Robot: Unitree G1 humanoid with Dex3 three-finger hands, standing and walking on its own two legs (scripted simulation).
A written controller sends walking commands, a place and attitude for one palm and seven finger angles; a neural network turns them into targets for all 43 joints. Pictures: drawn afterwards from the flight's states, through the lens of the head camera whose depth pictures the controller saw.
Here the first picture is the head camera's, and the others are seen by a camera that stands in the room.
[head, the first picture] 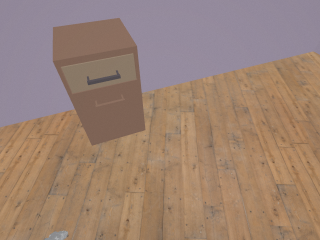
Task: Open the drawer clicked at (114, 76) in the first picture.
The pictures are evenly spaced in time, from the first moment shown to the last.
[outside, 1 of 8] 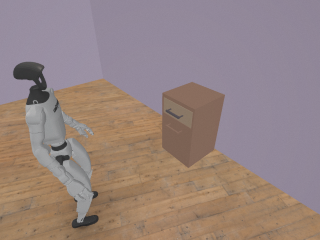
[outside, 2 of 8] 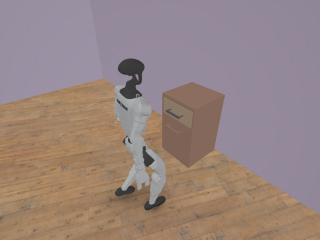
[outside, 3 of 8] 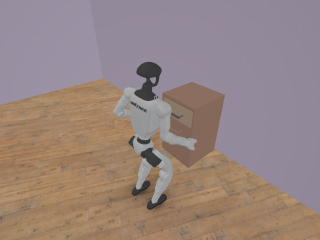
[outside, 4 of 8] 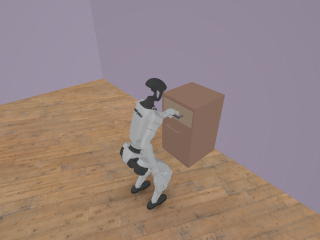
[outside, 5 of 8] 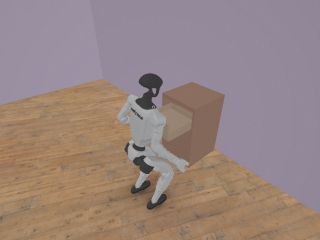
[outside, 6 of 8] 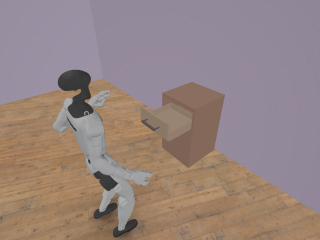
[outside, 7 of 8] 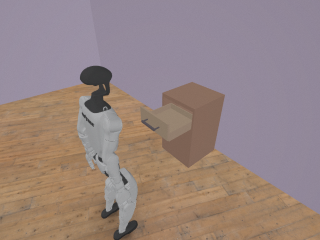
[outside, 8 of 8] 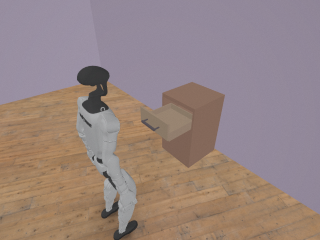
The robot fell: no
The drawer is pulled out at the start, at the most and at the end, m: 0.00 0.30 0.30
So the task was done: yes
